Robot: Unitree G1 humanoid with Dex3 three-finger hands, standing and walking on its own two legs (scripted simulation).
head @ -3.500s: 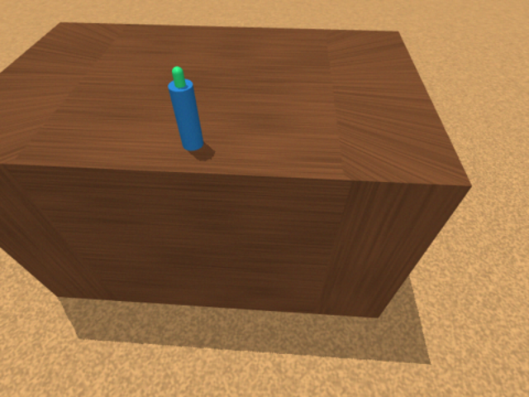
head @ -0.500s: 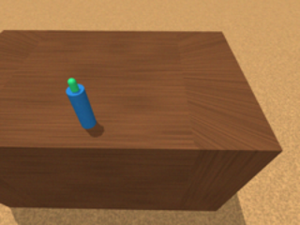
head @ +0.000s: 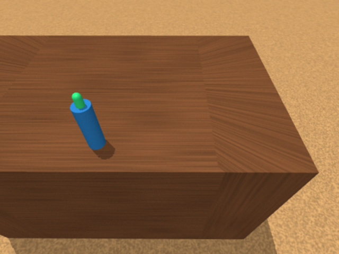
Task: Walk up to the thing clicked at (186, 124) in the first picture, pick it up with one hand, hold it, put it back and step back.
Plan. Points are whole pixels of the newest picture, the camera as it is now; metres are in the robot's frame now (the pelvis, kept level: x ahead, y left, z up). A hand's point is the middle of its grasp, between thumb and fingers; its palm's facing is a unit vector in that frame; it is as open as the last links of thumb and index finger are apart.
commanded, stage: stand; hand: left
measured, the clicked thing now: (87, 121) +0.44 +0.23 +0.06
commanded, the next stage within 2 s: rise first in 2.00 s
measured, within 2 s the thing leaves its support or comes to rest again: neither
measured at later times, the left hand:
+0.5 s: hand out of the picture +0.09 +0.25 -0.15, palm faces -0.04 -0.94 -0.35, open 7.4 cm
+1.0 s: hand out of the picture +0.08 +0.25 -0.15, palm faces -0.04 -0.94 -0.35, open 7.4 cm
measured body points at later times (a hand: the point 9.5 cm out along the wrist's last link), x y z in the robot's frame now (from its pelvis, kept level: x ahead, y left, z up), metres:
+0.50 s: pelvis +0.01 -0.01 +0.00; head +0.02 -0.01 +0.45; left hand +0.09 +0.29 -0.13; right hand +0.08 -0.31 -0.13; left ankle +0.00 +0.13 -0.75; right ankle +0.00 -0.13 -0.75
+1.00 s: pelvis +0.00 -0.01 +0.00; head +0.01 -0.01 +0.45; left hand +0.08 +0.30 -0.13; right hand +0.07 -0.31 -0.13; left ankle +0.00 +0.13 -0.75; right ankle +0.00 -0.13 -0.75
